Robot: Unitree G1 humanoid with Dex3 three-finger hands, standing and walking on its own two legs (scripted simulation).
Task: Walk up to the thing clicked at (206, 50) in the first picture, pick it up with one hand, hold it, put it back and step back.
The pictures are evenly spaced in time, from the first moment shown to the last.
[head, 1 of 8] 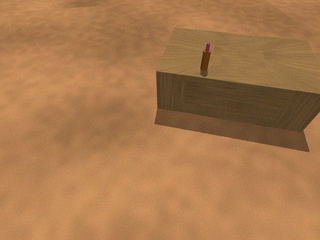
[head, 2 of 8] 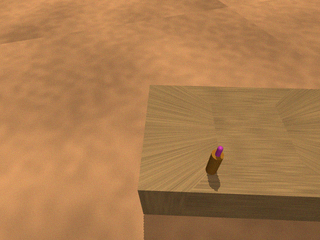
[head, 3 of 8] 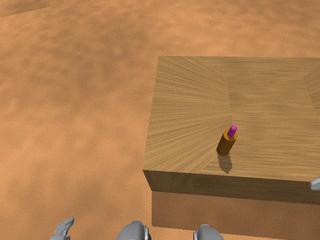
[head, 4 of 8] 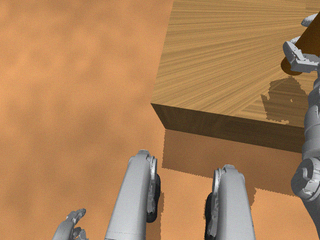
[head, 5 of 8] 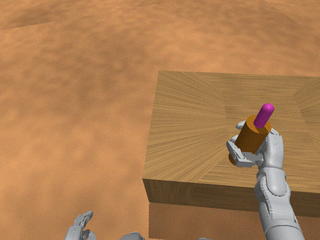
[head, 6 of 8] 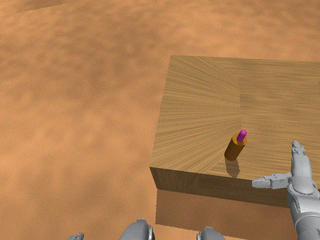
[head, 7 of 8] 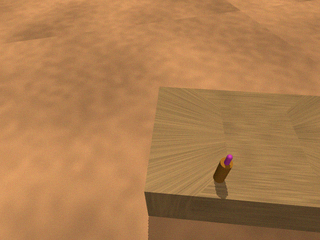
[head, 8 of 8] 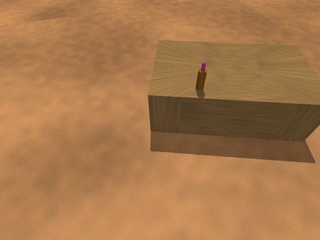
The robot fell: no
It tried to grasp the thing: yes
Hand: right
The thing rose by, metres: 0.34
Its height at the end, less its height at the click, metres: +0.00
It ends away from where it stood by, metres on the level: 0.01
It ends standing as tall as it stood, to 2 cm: yes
